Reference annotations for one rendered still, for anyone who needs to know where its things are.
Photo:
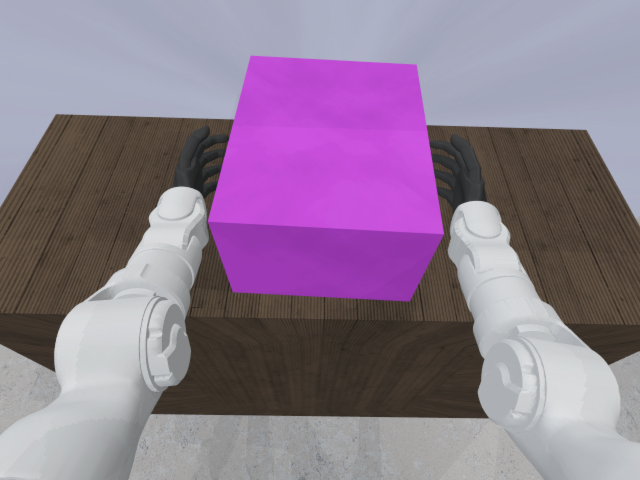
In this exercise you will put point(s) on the pedestal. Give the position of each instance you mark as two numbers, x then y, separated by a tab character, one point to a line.
81	205

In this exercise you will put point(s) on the right robot forearm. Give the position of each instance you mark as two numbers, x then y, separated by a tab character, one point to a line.
497	289

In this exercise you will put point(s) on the right robot upper arm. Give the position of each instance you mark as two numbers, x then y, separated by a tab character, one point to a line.
559	404

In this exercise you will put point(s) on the left robot forearm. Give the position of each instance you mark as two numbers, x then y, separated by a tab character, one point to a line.
167	260

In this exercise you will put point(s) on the left robot upper arm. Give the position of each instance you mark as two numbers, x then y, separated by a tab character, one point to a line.
114	360

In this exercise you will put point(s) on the right robot hand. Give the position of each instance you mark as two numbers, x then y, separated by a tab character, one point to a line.
467	183

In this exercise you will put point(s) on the carton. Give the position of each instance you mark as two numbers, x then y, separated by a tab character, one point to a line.
327	187

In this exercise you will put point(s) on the left robot hand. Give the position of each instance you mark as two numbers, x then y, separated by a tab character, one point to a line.
190	171

